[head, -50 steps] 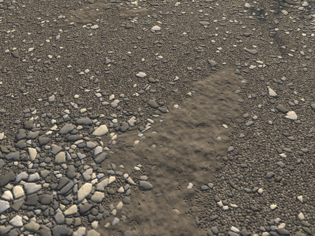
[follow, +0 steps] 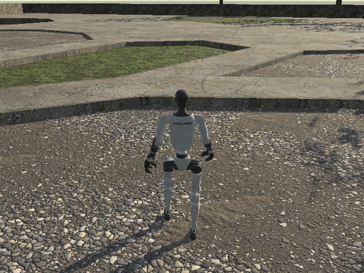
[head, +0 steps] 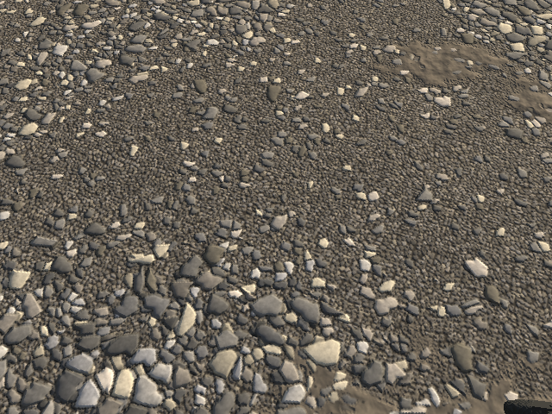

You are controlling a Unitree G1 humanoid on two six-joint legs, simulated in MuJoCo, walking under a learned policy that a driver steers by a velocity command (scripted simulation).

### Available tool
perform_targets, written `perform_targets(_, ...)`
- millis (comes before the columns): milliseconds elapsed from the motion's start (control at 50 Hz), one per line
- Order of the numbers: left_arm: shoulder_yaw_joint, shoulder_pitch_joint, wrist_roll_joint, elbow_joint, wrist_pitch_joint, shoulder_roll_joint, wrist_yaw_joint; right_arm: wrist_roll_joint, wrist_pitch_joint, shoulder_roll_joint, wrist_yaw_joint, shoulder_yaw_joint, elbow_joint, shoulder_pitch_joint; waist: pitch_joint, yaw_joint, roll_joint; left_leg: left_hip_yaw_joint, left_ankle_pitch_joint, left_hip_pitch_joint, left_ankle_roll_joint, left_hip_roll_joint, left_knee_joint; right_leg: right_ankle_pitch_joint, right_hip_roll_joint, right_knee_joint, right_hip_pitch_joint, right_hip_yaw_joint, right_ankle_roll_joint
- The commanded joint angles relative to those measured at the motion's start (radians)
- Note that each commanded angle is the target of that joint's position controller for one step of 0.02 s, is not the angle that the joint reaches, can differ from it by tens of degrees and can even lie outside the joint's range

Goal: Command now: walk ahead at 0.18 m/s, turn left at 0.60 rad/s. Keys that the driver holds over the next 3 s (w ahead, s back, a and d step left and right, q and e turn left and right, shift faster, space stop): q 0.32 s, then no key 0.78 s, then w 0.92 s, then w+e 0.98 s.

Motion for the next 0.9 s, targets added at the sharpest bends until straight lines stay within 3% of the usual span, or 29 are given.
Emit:
perform_targets(20, 0.045, -0.071, -0.021, -0.064, -0.001, 0.188, 0.007, -0.002, -0.007, -0.060, 0.023, -0.021, -0.081, -0.017, -0.098, -0.038, -0.141, 0.038, 0.006, 0.136, 0.034, -0.024, -0.101, 0.644, -0.249, 0.013, 0.033, 0.055, -0.126)
perform_targets(60, 0.053, -0.089, -0.038, -0.067, 0.006, 0.205, 0.010, -0.006, -0.004, -0.094, 0.027, -0.041, -0.079, 0.035, -0.126, -0.077, -0.145, 0.072, -0.053, 0.220, 0.076, -0.065, -0.173, 0.758, -0.250, 0.140, 0.057, 0.042, -0.104)
perform_targets(80, 0.050, -0.096, -0.043, -0.069, 0.009, 0.191, 0.011, -0.008, -0.006, -0.121, 0.022, -0.059, -0.054, 0.127, -0.164, -0.127, -0.116, 0.089, 0.015, 0.346, 0.106, -0.103, -0.261, 0.759, -0.215, 0.284, 0.032, 0.013, -0.076)
perform_targets(100, 0.040, -0.047, -0.023, -0.068, 0.006, 0.161, 0.006, -0.009, -0.006, -0.185, 0.002, -0.083, -0.038, 0.215, -0.217, -0.160, -0.019, 0.005, 0.292, 0.543, 0.154, -0.070, -0.310, 0.573, -0.149, 0.499, -0.097, -0.009, -0.017)
perform_targets(120, 0.004, 0.009, 0.049, -0.105, 0.002, 0.051, -0.005, -0.016, -0.002, -0.287, -0.024, -0.093, -0.059, 0.216, -0.287, -0.086, 0.265, -0.356, 0.841, 0.812, 0.299, 0.198, -0.210, -0.329, -0.014, 0.849, -0.441, -0.010, 0.055)
perform_targets(140, -0.003, 0.045, 0.032, -0.109, -0.003, 0.102, -0.018, -0.032, -0.015, -0.270, -0.014, -0.076, -0.097, 0.196, -0.501, -0.102, 0.228, -0.666, 0.646, 0.914, 0.480, 0.341, -0.294, -0.467, 0.060, 1.067, -0.562, 0.218, 0.074)
perform_targets(160, 0.014, -0.041, -0.002, -0.111, 0.001, 0.168, -0.023, -0.024, -0.019, -0.210, -0.005, -0.064, -0.105, 0.157, -0.441, -0.138, 0.091, -0.565, 0.493, 0.845, 0.431, 0.280, -0.336, -0.364, 0.013, 1.076, -0.604, 0.273, 0.065)
perform_targets(180, 0.011, -0.090, -0.004, -0.127, 0.008, 0.161, -0.018, -0.006, -0.020, -0.176, -0.007, -0.054, -0.096, 0.111, -0.333, -0.118, 0.044, -0.465, 0.383, 0.741, 0.368, 0.221, -0.347, -0.283, -0.014, 1.015, -0.622, 0.264, 0.059)
perform_targets(200, 0.010, -0.105, 0.008, -0.118, 0.018, 0.147, -0.006, 0.004, -0.014, -0.153, -0.013, -0.047, -0.094, 0.083, -0.268, -0.096, -0.014, -0.416, 0.298, 0.636, 0.321, 0.177, -0.366, -0.233, -0.039, 0.941, -0.605, 0.264, 0.063)
perform_targets(220, 0.012, -0.107, 0.013, -0.123, 0.029, 0.153, 0.002, 0.003, -0.007, -0.148, -0.020, -0.043, -0.096, 0.051, -0.227, -0.069, 0.000, -0.384, 0.261, 0.526, 0.302, 0.149, -0.387, -0.204, -0.048, 0.866, -0.549, 0.265, 0.065)
perform_targets(240, 0.012, -0.098, 0.013, -0.121, 0.038, 0.148, 0.001, -0.009, 0.000, -0.155, -0.024, -0.044, -0.102, 0.029, -0.209, -0.049, 0.023, -0.361, 0.248, 0.446, 0.290, 0.123, -0.404, -0.184, -0.036, 0.812, -0.486, 0.250, 0.068)
perform_targets(280, 0.003, -0.082, 0.013, -0.112, 0.044, 0.116, 0.004, -0.022, 0.005, -0.166, -0.035, -0.050, -0.101, 0.023, -0.218, -0.042, 0.049, -0.338, 0.279, 0.398, 0.288, 0.098, -0.407, -0.169, -0.008, 0.697, -0.428, 0.233, 0.080)
perform_targets(360, -0.007, -0.093, 0.010, -0.105, 0.053, 0.095, 0.003, -0.014, 0.018, -0.171, -0.055, -0.054, -0.096, 0.015, -0.249, -0.056, 0.072, -0.337, 0.104, 0.355, 0.263, 0.079, -0.405, -0.070, 0.003, 0.546, -0.347, 0.237, 0.091)
perform_targets(440, -0.007, -0.126, 0.007, -0.127, 0.053, 0.091, -0.009, -0.021, 0.029, -0.143, -0.047, -0.039, -0.080, 0.029, -0.213, -0.084, 0.111, -0.379, -0.090, 0.328, 0.235, 0.076, -0.396, -0.055, 0.000, 0.429, -0.289, 0.222, 0.070)
perform_targets(500, -0.005, -0.086, 0.020, -0.123, 0.040, 0.075, -0.024, -0.015, 0.034, -0.103, -0.043, -0.019, -0.061, 0.045, -0.182, -0.055, 0.101, -0.364, -0.177, 0.285, 0.166, 0.030, -0.335, 0.075, -0.003, 0.155, -0.134, 0.194, 0.016)
perform_targets(520, 0.003, -0.078, 0.043, -0.136, 0.037, 0.126, -0.023, -0.022, 0.030, -0.066, -0.044, -0.007, -0.050, 0.091, -0.167, -0.073, 0.003, -0.306, -0.274, 0.232, 0.103, -0.034, -0.236, 0.109, -0.132, 0.063, -0.084, 0.323, -0.030)
perform_targets(540, 0.015, -0.116, 0.060, -0.135, 0.040, 0.195, -0.019, -0.021, 0.022, -0.051, -0.043, -0.006, -0.063, 0.123, -0.123, -0.136, -0.236, -0.135, -0.391, 0.167, 0.044, -0.164, -0.122, 0.164, -0.277, -0.008, -0.136, 0.506, -0.148)
perform_targets(560, 0.005, -0.148, 0.069, -0.152, 0.036, 0.147, -0.017, -0.029, 0.012, -0.108, -0.047, -0.019, -0.068, 0.076, -0.113, -0.097, -0.281, -0.123, -0.444, 0.217, 0.008, -0.130, 0.002, 0.137, -0.350, -0.062, -0.232, 0.607, -0.232)
perform_targets(580, -0.001, -0.172, 0.058, -0.160, 0.030, 0.126, -0.013, -0.021, 0.012, -0.143, -0.047, -0.034, -0.064, 0.046, -0.097, -0.088, -0.241, -0.129, -0.428, 0.221, -0.006, -0.113, 0.086, 0.129, -0.322, -0.055, -0.230, 0.579, -0.230)
perform_targets(620, 0.000, -0.182, 0.024, -0.155, 0.025, 0.126, -0.006, -0.022, 0.027, -0.119, -0.052, -0.036, -0.036, 0.063, -0.094, -0.086, -0.201, -0.121, -0.412, 0.187, -0.039, -0.100, 0.166, 0.202, -0.268, -0.018, -0.168, 0.498, -0.196)
perform_targets(640, -0.005, -0.180, 0.017, -0.149, 0.025, 0.115, -0.004, -0.022, 0.032, -0.088, -0.051, -0.028, -0.025, 0.074, -0.097, -0.090, -0.185, -0.118, -0.403, 0.197, -0.051, -0.082, 0.164, 0.283, -0.250, 0.006, -0.147, 0.461, -0.186)
perform_targets(700, -0.008, -0.147, 0.014, -0.128, 0.042, 0.096, -0.011, -0.013, 0.029, -0.011, -0.045, 0.002, -0.013, 0.056, -0.126, -0.067, -0.204, -0.046, -0.369, 0.295, -0.062, -0.071, -0.053, 0.441, -0.181, 0.067, -0.091, 0.361, -0.164)
perform_targets(760, -0.012, -0.099, 0.000, -0.108, 0.048, 0.089, -0.017, -0.010, 0.029, -0.030, -0.043, -0.002, 0.020, 0.081, -0.149, -0.073, -0.208, -0.024, -0.088, 0.458, -0.038, -0.077, -0.370, 0.422, -0.152, 0.106, -0.077, 0.344, -0.125)
perform_targets(780, -0.017, -0.076, 0.005, -0.103, 0.038, 0.080, -0.021, -0.018, 0.031, -0.066, -0.046, -0.006, 0.012, 0.075, -0.162, -0.062, -0.169, -0.078, 0.009, 0.527, -0.016, -0.034, -0.376, 0.343, -0.145, 0.105, -0.114, 0.347, -0.083)
perform_targets(800, -0.020, -0.062, 0.023, -0.107, 0.024, 0.076, -0.031, -0.025, 0.034, -0.120, -0.054, -0.014, 0.004, 0.073, -0.179, -0.032, -0.067, -0.127, 0.193, 0.583, 0.017, 0.028, -0.309, 0.265, -0.105, 0.135, -0.167, 0.304, -0.044)
perform_targets(820, -0.023, -0.044, 0.025, -0.100, 0.015, 0.063, -0.036, -0.024, 0.036, -0.120, -0.049, -0.020, 0.031, 0.073, -0.187, -0.014, 0.041, -0.112, 0.062, 0.525, 0.057, 0.011, -0.265, 0.150, -0.047, 0.115, -0.145, 0.232, -0.006)
perform_targets(840, -0.020, -0.103, 0.026, -0.095, 0.015, 0.088, -0.035, -0.027, 0.032, -0.075, -0.041, -0.012, 0.026, 0.071, -0.155, -0.059, 0.008, -0.113, -0.038, 0.469, 0.060, -0.006, -0.289, 0.111, -0.035, 0.144, -0.126, 0.211, 0.020)
perform_targets(860, -0.020, -0.130, 0.024, -0.098, 0.019, 0.079, -0.034, -0.035, 0.028, -0.052, -0.040, -0.003, 0.036, 0.071, -0.132, -0.060, -0.003, -0.117, -0.081, 0.439, 0.050, -0.006, -0.308, 0.101, -0.034, 0.147, -0.128, 0.206, 0.022)
perform_targets(900, -0.024, -0.135, 0.022, -0.094, 0.033, 0.065, -0.026, -0.033, 0.018, -0.057, -0.042, -0.001, 0.045, 0.063, -0.085, -0.057, 0.006, -0.111, -0.086, 0.404, 0.034, -0.015, -0.313, 0.114, -0.034, 0.150, -0.142, 0.206, 0.015)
